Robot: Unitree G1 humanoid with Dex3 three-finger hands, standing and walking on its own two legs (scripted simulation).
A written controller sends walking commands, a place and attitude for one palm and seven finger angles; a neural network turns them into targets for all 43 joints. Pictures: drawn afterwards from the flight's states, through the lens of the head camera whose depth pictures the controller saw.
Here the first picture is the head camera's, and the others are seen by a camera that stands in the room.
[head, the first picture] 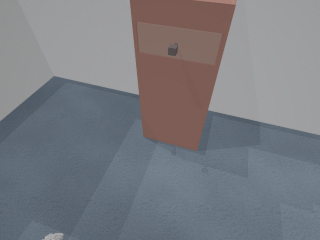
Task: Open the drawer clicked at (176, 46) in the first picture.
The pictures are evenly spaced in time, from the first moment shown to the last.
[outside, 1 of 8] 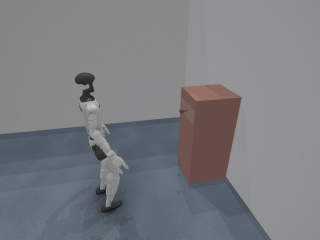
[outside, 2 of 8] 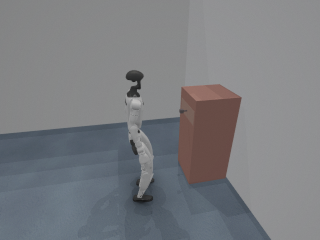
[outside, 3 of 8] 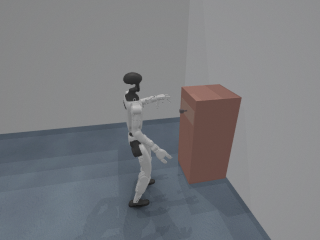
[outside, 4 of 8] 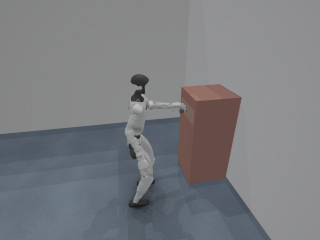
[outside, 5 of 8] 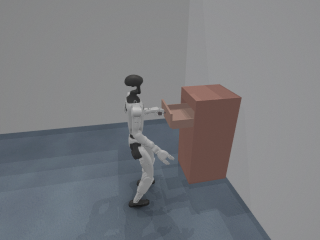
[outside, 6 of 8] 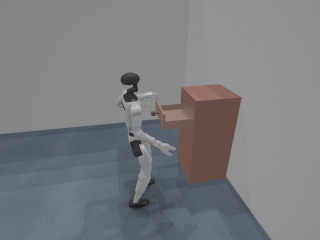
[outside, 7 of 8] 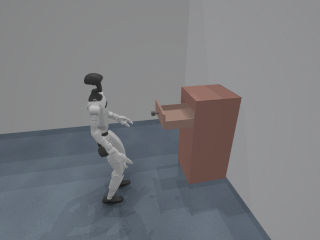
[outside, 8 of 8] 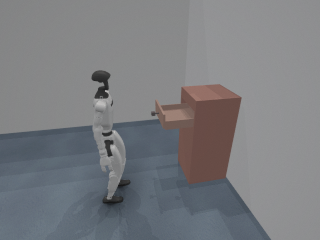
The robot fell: no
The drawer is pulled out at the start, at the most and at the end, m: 0.00 0.30 0.30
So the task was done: yes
